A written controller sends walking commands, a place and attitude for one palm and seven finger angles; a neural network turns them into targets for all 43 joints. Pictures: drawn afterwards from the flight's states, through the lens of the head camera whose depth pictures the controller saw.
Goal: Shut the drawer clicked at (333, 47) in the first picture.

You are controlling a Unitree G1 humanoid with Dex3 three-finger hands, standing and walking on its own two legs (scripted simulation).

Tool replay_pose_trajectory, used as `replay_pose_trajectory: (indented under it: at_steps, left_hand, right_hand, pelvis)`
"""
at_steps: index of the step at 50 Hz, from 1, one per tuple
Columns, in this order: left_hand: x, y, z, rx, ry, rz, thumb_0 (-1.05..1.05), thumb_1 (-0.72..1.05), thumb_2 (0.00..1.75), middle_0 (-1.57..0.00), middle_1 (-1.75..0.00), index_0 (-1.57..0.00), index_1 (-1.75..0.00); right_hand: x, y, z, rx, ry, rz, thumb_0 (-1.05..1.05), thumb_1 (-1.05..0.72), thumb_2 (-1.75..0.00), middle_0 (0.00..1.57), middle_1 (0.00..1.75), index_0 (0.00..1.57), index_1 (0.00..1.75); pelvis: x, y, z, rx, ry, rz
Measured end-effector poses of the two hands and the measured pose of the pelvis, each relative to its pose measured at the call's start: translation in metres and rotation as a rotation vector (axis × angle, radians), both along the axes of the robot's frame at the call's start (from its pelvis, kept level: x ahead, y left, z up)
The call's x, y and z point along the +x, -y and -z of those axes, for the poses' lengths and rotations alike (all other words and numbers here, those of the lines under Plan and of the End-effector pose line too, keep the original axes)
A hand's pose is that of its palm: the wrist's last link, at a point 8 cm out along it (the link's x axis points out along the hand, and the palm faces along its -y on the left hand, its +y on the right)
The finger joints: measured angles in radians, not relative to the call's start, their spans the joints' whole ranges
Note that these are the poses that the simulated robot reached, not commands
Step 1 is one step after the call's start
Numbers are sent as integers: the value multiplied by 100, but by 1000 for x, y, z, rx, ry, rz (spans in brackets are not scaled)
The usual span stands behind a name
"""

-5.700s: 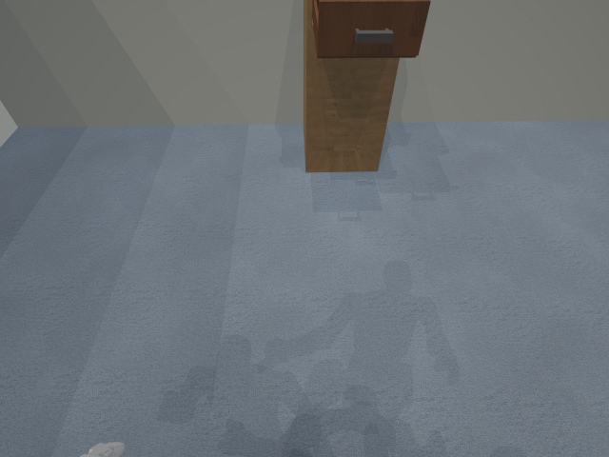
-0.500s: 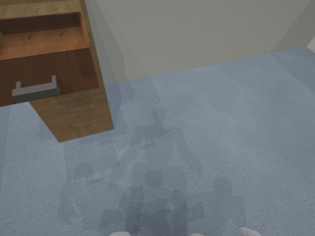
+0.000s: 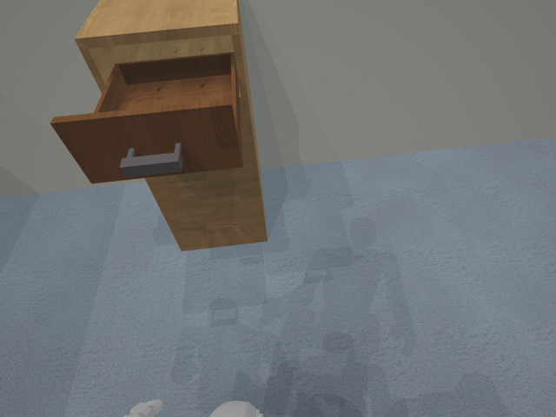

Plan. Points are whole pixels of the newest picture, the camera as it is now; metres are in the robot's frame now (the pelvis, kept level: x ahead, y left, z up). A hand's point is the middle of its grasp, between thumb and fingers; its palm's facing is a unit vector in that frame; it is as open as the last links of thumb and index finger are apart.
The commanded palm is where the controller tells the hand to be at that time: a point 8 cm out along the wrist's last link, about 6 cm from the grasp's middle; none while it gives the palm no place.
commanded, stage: turn to face it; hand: left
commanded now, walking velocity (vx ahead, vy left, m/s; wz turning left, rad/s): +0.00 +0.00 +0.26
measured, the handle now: (153, 157) +0.56 +0.27 +0.04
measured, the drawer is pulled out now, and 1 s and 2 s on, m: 0.29 0.29 0.29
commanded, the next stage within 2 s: take the last steps up to it in 0.06 s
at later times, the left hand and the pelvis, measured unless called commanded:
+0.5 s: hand out of the picture +0.02 +0.26 -0.17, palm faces +0.14 -0.97 -0.19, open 7.4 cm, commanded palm none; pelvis +0.03 +0.06 +0.01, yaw +6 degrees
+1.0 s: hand (181, 370) +0.22 +0.19 -0.16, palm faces +0.17 -0.96 -0.22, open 7.2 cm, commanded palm none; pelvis +0.17 +0.00 +0.00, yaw +7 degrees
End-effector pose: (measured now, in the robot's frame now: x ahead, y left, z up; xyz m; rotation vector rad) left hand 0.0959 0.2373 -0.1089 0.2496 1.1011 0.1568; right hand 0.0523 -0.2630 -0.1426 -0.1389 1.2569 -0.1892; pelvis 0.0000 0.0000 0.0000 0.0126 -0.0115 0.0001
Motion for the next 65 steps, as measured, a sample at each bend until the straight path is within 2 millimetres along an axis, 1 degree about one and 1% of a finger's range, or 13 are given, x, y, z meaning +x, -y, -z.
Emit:
replay_pose_trajectory:
  at_steps: [6,14,19,24,29,36,41,43,45,52,59,63,65]
  left_hand:
    - [-45,-11,12,-31,-84,-83,0,90,90,-20,-30,-21,-30]
    - [-116,-57,46,-71,-249,-204,0,91,90,-20,-30,-21,-30]
    - [-121,-72,37,-93,-289,-208,1,91,90,-19,-30,-20,-30]
    - [-96,-75,29,-106,-242,-201,1,91,90,-19,-30,-20,-30]
    - [-54,-68,28,-113,-201,-175,0,91,90,-19,-30,-20,-30]
    - [37,-44,24,-110,-120,-97,0,91,90,-19,-30,-20,-30]
    - [110,-19,26,-89,-20,-50,0,91,90,-19,-30,-20,-30]
    - [125,-11,27,-83,19,-64,0,91,90,-19,-30,-20,-30]
    - [127,-5,25,-87,22,-92,0,91,90,-20,-30,-20,-30]
    - [102,-5,17,-56,-98,-198,-2,95,90,-20,-30,-21,-30]
    - [70,-2,27,-114,-258,-266,-1,93,90,-20,-30,-20,-30]
    - [59,-3,41,-164,-341,-318,0,92,90,-20,-30,-20,-30]
    - [59,-5,49,-183,-382,-326,0,92,90,-20,-30,-20,-30]
  right_hand:
    - [16,-12,-9,-23,-28,-75,0,-91,-90,19,30,20,30]
    - [50,-62,-19,-72,47,-188,0,-91,-90,19,30,20,30]
    - [40,-89,-30,-60,49,-185,0,-90,-90,20,30,20,30]
    - [14,-98,-28,-44,-28,-147,0,-92,-90,20,30,20,30]
    - [-18,-101,-21,-18,-133,-88,0,-91,-90,20,30,20,30]
    - [-49,-93,-11,28,-291,2,0,-90,-90,20,30,20,30]
    - [-43,-75,4,60,-386,34,0,-90,-90,20,30,20,30]
    - [-27,-65,10,66,-400,23,0,-90,-90,20,30,20,30]
    - [2,-54,10,60,-375,4,0,-90,-90,20,30,20,30]
    - [146,-37,-1,24,-118,-88,0,-91,-90,19,30,20,30]
    - [268,-62,-14,23,67,-190,0,-91,-90,19,30,19,30]
    - [320,-89,-17,11,127,-248,0,-91,-90,19,30,20,30]
    - [336,-101,-15,5,151,-259,0,-91,-90,19,30,20,30]
  pelvis:
    - [-1,-9,-3,5,-6,-52]
    - [-2,-43,8,-19,-1,-79]
    - [8,-56,-6,-42,5,-96]
    - [23,-64,-13,-38,7,-109]
    - [42,-64,-12,-21,14,-108]
    - [80,-48,-5,-4,12,-98]
    - [120,-24,10,1,8,-95]
    - [131,-15,14,-8,16,-104]
    - [143,-10,11,-14,20,-111]
    - [184,-5,-6,-20,8,-130]
    - [223,-19,-7,-34,8,-130]
    - [249,-37,1,-48,17,-133]
    - [259,-45,6,-33,22,-128]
